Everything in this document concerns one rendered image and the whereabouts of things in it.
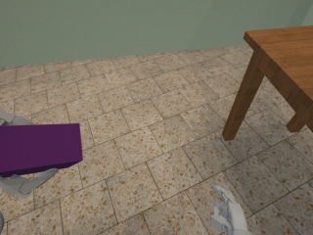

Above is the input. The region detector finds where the right robot hand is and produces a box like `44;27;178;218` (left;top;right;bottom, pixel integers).
211;185;249;235

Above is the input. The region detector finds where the table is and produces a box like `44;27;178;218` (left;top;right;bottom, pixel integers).
222;25;313;141

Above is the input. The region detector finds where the sponge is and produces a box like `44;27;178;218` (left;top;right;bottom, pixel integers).
0;123;83;178

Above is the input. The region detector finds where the left robot hand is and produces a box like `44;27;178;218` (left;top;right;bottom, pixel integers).
0;108;59;199

